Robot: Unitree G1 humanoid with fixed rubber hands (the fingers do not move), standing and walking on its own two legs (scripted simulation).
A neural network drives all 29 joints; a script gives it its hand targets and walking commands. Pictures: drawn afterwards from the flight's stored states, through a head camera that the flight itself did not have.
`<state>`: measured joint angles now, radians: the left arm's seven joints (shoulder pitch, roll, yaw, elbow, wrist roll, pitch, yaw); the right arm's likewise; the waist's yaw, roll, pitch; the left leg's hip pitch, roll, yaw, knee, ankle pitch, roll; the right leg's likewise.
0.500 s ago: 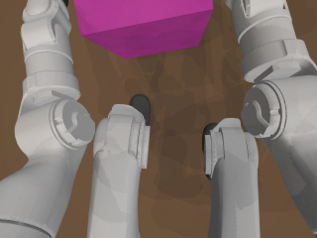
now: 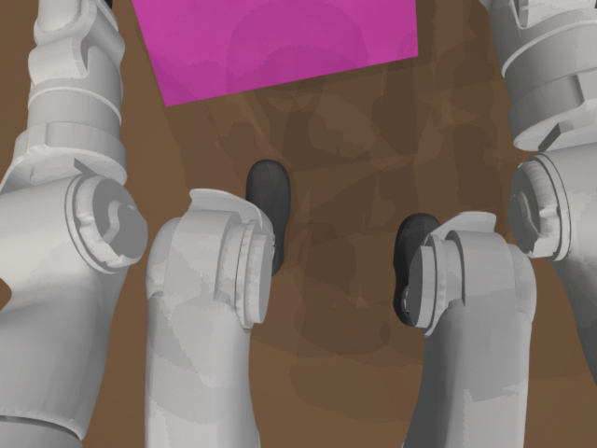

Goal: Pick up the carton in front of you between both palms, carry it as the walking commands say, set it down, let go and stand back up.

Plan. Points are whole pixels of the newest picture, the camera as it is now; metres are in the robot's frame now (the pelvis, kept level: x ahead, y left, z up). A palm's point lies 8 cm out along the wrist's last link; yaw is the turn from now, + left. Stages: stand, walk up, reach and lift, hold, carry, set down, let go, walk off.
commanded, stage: set down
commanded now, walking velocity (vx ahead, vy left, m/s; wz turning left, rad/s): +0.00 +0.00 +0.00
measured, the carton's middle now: out of the picture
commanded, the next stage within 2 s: let go in 1.12 s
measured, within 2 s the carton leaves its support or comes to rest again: neither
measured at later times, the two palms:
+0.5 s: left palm out of the picture +0.50 +0.31 -0.05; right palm out of the picture +0.60 -0.05 -0.05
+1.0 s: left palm out of the picture +0.50 +0.32 +0.09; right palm out of the picture +0.61 -0.06 +0.09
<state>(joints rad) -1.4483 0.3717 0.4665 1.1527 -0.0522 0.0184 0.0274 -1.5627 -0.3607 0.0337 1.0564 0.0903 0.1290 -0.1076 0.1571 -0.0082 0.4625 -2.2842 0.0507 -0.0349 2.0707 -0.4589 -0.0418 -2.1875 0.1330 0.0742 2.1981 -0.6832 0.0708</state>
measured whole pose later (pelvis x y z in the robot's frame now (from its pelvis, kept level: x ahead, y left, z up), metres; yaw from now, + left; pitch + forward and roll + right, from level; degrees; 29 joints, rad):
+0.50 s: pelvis +0.00 +0.00 +0.06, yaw +1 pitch +43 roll -2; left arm -1.36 0.33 0.34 0.96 -0.11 0.16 0.06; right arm -1.52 -0.35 -0.13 1.07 0.05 0.22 -0.11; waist 0.17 -0.06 0.17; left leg -2.19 0.00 -0.06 1.85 -0.41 -0.04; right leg -2.07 0.06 0.03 1.96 -0.64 0.04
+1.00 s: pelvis +0.02 +0.01 +0.19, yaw +0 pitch +48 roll -3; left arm -1.15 0.28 0.40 0.76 -0.05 0.24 0.01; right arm -1.33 -0.32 -0.16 0.90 0.00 0.28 -0.06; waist 0.16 -0.05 -0.03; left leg -1.90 0.00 -0.06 1.39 -0.33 -0.02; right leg -1.80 0.06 0.05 1.47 -0.51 0.05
